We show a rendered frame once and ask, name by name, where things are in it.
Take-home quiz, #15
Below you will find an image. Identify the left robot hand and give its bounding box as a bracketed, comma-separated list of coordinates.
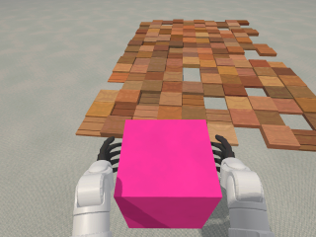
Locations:
[97, 136, 122, 173]

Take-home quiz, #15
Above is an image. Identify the robot left forearm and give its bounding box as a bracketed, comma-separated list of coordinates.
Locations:
[70, 160, 115, 237]

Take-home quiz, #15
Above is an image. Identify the robot right forearm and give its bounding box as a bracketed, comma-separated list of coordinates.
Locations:
[220, 157, 276, 237]

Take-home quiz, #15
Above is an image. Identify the carton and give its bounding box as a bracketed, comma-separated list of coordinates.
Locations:
[114, 119, 222, 229]

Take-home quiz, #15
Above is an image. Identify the right robot hand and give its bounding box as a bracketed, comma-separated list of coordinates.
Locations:
[210, 134, 235, 173]

